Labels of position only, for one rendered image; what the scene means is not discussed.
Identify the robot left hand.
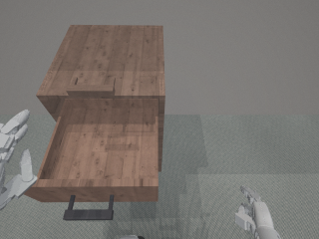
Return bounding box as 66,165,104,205
0,110,38,211

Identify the robot right hand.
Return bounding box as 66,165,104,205
234,185,274,234

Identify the right robot forearm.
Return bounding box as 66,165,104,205
254,226,281,239

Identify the cabinet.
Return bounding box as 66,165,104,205
36,25,165,172

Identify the drawer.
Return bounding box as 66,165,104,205
24,99,159,203

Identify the handle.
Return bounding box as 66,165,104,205
66,85,116,97
63,194,115,221

